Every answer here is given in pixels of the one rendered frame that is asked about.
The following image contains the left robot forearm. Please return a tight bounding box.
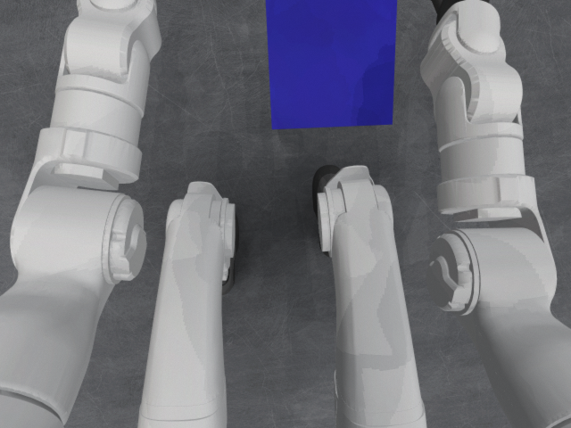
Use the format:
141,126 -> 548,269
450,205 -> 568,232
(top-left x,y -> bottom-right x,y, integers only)
10,0 -> 161,270

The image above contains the left robot upper arm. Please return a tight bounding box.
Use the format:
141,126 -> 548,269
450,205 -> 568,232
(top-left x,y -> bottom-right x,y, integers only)
0,185 -> 147,428

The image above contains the right robot hand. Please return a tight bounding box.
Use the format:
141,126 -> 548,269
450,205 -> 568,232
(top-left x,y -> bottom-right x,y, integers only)
431,0 -> 490,26

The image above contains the robot right foot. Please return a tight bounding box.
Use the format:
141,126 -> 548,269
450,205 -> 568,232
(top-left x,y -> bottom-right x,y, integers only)
312,165 -> 340,258

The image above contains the robot right shin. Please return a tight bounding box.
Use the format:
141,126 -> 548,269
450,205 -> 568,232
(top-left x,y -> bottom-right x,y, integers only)
326,165 -> 393,223

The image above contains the right robot upper arm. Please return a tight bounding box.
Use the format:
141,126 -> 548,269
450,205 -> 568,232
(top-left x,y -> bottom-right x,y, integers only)
426,227 -> 571,428

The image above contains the carton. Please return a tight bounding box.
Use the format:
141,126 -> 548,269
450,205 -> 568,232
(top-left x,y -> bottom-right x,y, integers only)
266,0 -> 397,129

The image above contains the right robot forearm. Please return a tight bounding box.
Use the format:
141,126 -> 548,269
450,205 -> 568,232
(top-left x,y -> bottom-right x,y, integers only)
420,0 -> 557,299

